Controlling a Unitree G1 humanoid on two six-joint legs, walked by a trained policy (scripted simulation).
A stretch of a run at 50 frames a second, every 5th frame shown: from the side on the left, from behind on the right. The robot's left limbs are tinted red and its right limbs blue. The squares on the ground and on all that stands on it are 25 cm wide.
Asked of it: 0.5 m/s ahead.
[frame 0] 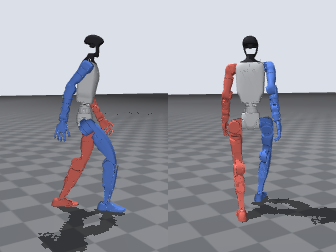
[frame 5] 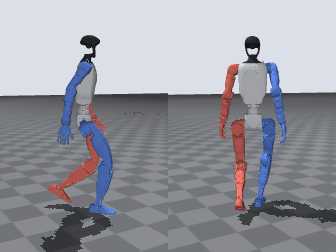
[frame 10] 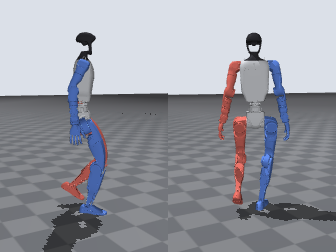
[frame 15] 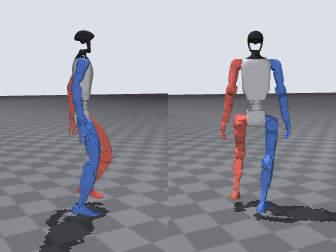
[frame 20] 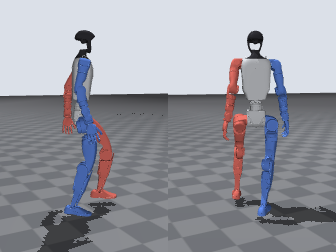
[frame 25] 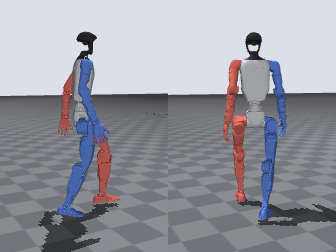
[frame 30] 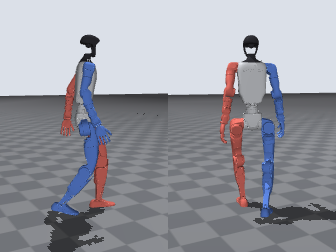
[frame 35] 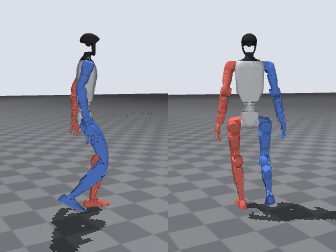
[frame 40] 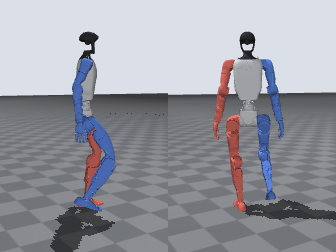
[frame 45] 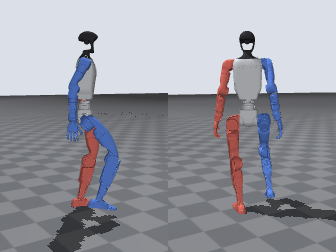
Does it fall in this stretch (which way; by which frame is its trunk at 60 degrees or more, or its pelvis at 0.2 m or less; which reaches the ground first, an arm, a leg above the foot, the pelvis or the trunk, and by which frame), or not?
no
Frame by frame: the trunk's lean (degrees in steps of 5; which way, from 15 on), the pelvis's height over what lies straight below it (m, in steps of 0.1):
0: 10, 0.8
5: 5, 0.7
10: 5, 0.8
15: 5, 0.8
20: 5, 0.8
25: 5, 0.8
30: 5, 0.8
35: 5, 0.8
40: 5, 0.8
45: 5, 0.8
